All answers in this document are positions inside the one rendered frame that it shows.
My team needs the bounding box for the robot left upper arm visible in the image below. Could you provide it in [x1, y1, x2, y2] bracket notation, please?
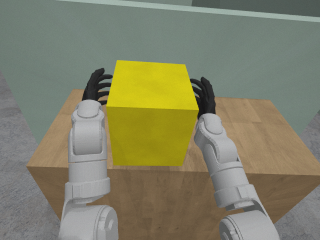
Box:
[59, 205, 119, 240]

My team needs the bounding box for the robot right forearm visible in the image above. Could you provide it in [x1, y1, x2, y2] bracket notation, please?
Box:
[194, 113, 280, 240]

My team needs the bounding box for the pedestal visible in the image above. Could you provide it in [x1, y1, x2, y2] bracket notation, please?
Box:
[26, 89, 320, 240]

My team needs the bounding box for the robot right upper arm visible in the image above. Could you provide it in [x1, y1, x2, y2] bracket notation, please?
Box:
[219, 210, 279, 240]

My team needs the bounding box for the robot right hand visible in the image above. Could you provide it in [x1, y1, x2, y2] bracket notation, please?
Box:
[190, 76, 216, 120]

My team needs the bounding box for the robot left hand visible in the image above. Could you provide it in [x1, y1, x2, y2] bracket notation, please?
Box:
[82, 68, 113, 105]

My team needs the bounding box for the robot left forearm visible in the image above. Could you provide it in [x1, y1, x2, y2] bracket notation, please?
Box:
[58, 99, 111, 240]

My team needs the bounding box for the carton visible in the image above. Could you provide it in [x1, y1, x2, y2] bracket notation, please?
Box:
[106, 60, 199, 166]

